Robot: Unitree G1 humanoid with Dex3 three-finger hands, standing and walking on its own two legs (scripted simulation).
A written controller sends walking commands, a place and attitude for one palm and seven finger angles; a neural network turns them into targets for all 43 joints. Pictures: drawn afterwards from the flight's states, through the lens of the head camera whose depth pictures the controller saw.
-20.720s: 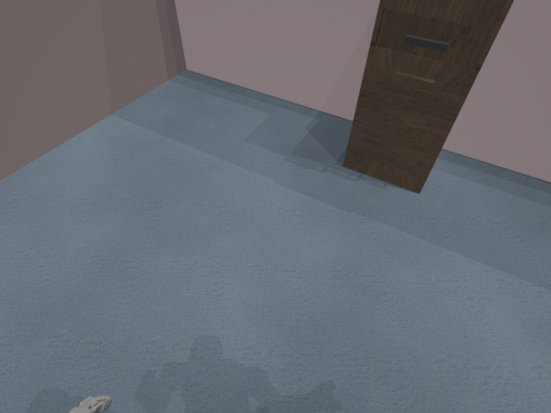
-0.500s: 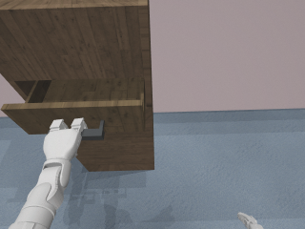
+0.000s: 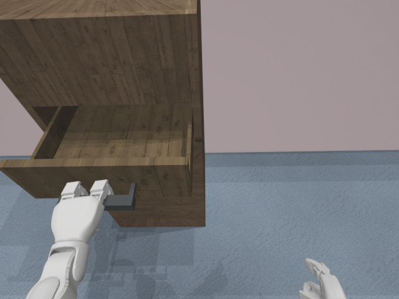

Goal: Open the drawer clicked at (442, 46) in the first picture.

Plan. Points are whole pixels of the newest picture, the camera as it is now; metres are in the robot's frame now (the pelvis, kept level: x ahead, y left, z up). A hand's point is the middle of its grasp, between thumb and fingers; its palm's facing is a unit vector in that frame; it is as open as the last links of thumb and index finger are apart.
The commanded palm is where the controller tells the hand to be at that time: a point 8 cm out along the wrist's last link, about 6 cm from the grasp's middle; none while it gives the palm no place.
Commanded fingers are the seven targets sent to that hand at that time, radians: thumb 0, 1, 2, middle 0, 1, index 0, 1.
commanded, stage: pull the drawer open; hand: left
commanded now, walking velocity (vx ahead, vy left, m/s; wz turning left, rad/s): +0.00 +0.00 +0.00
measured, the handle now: (99, 194) +0.33 +0.24 +0.01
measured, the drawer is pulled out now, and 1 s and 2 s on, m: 0.18 0.29 0.30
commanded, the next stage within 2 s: open the thumb to release the handle in 1.32 s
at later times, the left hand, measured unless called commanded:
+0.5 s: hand (87, 242) +0.23 +0.24 -0.01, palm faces -0.02 -0.07 -1.00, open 6.0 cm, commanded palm +0.19 +0.25 +0.04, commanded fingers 0.00 0.90 0.90 -0.40 -1.35 -0.40 -1.35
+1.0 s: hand (75, 284) +0.16 +0.24 -0.01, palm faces -0.03 -0.07 -1.00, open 6.0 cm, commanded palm +0.12 +0.24 +0.04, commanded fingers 0.00 0.90 0.90 -0.40 -1.35 -0.40 -1.35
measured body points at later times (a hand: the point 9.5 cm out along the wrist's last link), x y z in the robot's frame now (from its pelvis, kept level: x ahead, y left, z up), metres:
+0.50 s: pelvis +0.00 +0.00 +0.00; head +0.04 -0.02 +0.44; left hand +0.23 +0.24 +0.04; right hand +0.18 -0.24 -0.11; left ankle -0.02 +0.11 -0.71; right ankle -0.01 -0.11 -0.71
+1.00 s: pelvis +0.00 +0.00 -0.02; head +0.05 -0.03 +0.43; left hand +0.15 +0.24 +0.04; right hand +0.21 -0.22 -0.12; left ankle -0.02 +0.11 -0.71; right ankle -0.01 -0.11 -0.71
